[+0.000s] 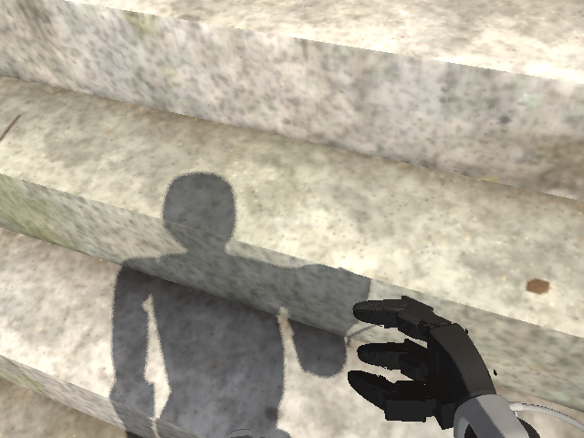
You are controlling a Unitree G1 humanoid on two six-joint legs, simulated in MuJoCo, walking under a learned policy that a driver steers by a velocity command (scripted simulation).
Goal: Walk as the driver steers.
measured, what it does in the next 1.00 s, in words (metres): climbs: right foot 0.21 m higher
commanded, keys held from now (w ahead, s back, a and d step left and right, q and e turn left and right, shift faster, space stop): w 0.64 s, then w+e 0.36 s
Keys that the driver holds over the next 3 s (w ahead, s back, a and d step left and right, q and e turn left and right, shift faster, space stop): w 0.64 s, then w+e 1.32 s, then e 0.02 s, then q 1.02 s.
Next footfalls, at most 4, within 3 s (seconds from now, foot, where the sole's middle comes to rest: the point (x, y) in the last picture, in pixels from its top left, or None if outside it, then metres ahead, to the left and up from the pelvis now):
0.46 right None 0.34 -0.09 -0.40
1.04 left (264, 185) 0.69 0.14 -0.20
1.54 right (456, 24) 0.82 -0.15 0.01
2.12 left None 1.10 -0.18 0.21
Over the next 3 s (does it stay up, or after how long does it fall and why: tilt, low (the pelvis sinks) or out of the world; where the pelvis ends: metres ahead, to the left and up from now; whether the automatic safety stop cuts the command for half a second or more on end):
stays up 0.97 -0.23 0.97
